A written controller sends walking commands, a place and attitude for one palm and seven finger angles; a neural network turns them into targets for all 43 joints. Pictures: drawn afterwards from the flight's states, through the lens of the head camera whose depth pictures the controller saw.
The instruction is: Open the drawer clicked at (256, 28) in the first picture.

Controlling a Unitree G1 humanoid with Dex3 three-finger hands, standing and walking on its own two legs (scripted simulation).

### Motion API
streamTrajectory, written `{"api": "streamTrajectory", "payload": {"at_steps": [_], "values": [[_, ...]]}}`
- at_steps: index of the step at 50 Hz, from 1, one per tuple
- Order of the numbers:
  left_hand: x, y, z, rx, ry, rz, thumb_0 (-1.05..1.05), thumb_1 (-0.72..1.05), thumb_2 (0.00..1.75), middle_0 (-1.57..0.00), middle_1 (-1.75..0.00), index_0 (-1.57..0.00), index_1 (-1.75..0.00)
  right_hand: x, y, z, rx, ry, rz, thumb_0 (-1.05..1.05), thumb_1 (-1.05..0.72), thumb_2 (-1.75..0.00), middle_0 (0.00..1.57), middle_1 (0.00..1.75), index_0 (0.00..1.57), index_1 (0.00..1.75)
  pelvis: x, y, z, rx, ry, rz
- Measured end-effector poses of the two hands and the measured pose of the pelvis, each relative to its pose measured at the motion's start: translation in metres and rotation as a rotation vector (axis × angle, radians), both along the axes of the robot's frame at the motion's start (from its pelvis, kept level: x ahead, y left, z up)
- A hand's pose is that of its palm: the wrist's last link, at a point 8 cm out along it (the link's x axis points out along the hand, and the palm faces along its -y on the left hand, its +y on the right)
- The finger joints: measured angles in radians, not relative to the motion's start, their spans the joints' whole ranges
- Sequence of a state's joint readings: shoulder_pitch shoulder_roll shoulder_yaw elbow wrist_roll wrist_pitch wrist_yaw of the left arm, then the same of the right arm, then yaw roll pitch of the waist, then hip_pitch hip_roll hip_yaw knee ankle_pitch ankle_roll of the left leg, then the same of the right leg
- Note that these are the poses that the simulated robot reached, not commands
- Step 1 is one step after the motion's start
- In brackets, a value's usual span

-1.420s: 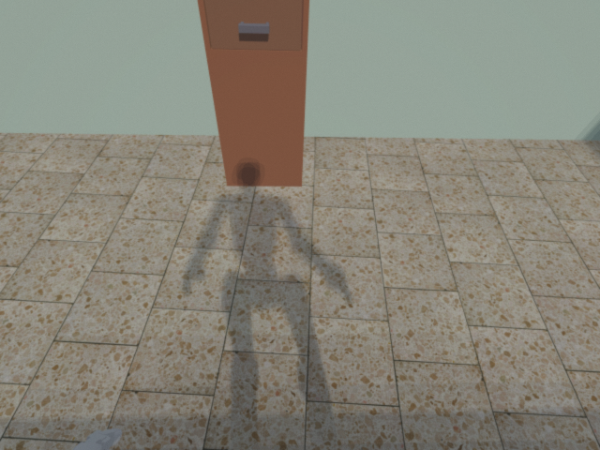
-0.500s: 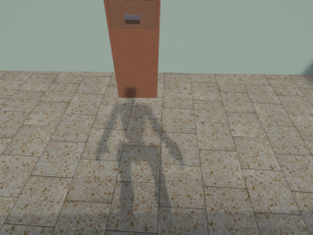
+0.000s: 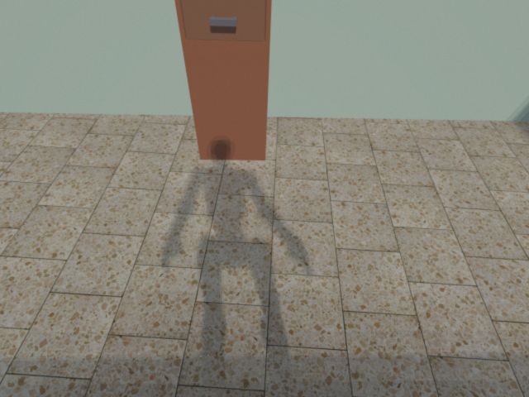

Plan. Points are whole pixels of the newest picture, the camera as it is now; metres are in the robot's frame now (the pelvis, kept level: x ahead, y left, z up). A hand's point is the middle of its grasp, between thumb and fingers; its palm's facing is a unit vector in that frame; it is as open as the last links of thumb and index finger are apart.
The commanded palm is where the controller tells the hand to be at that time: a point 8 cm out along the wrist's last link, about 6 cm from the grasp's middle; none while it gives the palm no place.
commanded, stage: look at it before walking up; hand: left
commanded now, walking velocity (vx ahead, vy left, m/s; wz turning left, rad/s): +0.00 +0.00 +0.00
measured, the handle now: (223, 20) +1.44 +0.25 +0.00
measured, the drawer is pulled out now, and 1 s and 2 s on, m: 0.00 0.00 0.00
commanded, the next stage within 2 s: walk to a spot facing it in 0.12 s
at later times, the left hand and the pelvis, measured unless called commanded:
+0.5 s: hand out of the picture +0.05 +0.21 -0.19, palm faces +0.02 -0.98 -0.21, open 7.4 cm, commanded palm none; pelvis +0.05 +0.01 -0.01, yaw +0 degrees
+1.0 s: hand (204, 286) +0.38 +0.16 -0.20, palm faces -0.06 -0.98 -0.17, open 7.4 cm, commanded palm none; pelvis +0.26 -0.02 -0.04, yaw -3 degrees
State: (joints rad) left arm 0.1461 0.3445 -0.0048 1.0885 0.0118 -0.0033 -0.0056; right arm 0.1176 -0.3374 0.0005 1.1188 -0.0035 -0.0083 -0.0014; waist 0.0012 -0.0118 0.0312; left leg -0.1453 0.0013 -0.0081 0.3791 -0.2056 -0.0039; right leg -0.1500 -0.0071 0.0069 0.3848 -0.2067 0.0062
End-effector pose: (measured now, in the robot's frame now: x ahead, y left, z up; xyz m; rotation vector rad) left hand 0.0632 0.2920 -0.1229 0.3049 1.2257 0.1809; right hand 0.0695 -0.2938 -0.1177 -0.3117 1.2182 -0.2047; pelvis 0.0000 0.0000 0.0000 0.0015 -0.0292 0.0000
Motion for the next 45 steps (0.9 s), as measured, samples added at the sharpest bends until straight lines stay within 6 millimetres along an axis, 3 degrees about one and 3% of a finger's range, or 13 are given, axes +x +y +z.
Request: {"api": "streamTrajectory", "payload": {"at_steps": [13, 17, 23, 28, 31, 33, 36, 41, 45], "values": [[0.013, 0.000, 0.003, 0.006, -0.017, -0.004, 0.01, 0.91, 0.90, -0.20, -0.30, -0.20, -0.30, 0.015, 0.000, 0.002, 0.000, -0.024, 0.006, 0.00, -0.90, -0.90, 0.20, 0.30, 0.20, 0.30, 0.007, -0.001, 0.001, 0.000, 0.001, -0.003], [0.010, -0.007, -0.004, -0.010, -0.002, 0.007, 0.01, 0.91, 0.90, -0.20, -0.30, -0.20, -0.29, 0.012, 0.008, -0.005, 0.018, -0.008, 0.001, 0.00, -0.90, -0.90, 0.20, 0.30, 0.20, 0.30, 0.014, -0.001, -0.002, -0.001, 0.004, -0.009], [-0.008, -0.028, -0.025, -0.090, 0.078, 0.049, 0.01, 0.91, 0.90, -0.20, -0.30, -0.20, -0.29, -0.004, 0.033, -0.024, 0.073, 0.078, -0.027, 0.00, -0.90, -0.90, 0.20, 0.30, 0.20, 0.30, 0.041, 0.003, -0.010, -0.016, 0.020, -0.008], [-0.028, -0.037, -0.045, -0.158, 0.184, 0.113, 0.01, 0.91, 0.90, -0.20, -0.30, -0.20, -0.30, -0.009, 0.061, -0.031, 0.090, 0.157, -0.066, 0.00, -0.90, -0.90, 0.20, 0.30, 0.20, 0.30, 0.072, 0.017, -0.018, -0.024, 0.031, -0.001], [-0.025, -0.038, -0.048, -0.179, 0.275, 0.097, 0.01, 0.91, 0.90, -0.20, -0.30, -0.20, -0.29, -0.012, 0.078, -0.030, 0.097, 0.150, -0.119, 0.00, -0.90, -0.90, 0.20, 0.30, 0.20, 0.30, 0.092, 0.024, -0.019, -0.018, 0.030, -0.033], [-0.007, -0.038, -0.046, -0.181, 0.293, 0.079, 0.01, 0.91, 0.90, -0.20, -0.30, -0.20, -0.29, -0.023, 0.090, -0.027, 0.103, 0.178, -0.160, 0.00, -0.90, -0.90, 0.20, 0.30, 0.20, 0.30, 0.106, 0.026, -0.016, -0.024, 0.025, -0.035], [0.040, -0.038, -0.045, -0.186, 0.248, 0.055, 0.01, 0.91, 0.90, -0.20, -0.30, -0.20, -0.29, -0.044, 0.106, -0.021, 0.126, 0.279, -0.214, 0.00, -0.90, -0.90, 0.20, 0.30, 0.20, 0.30, 0.126, 0.025, -0.013, -0.026, 0.021, -0.034], [0.153, -0.049, -0.043, -0.191, 0.098, -0.011, 0.01, 0.91, 0.90, -0.20, -0.30, -0.20, -0.29, -0.064, 0.127, -0.013, 0.174, 0.465, -0.289, 0.00, -0.90, -0.90, 0.20, 0.30, 0.20, 0.30, 0.165, 0.017, -0.016, -0.019, 0.024, -0.049], [0.247, -0.069, -0.046, -0.181, -0.034, -0.075, 0.01, 0.91, 0.90, -0.20, -0.30, -0.20, -0.29, -0.052, 0.126, -0.018, 0.206, 0.560, -0.340, 0.00, -0.90, -0.90, 0.20, 0.30, 0.20, 0.30, 0.206, 0.003, -0.028, -0.018, 0.017, -0.061]]}}
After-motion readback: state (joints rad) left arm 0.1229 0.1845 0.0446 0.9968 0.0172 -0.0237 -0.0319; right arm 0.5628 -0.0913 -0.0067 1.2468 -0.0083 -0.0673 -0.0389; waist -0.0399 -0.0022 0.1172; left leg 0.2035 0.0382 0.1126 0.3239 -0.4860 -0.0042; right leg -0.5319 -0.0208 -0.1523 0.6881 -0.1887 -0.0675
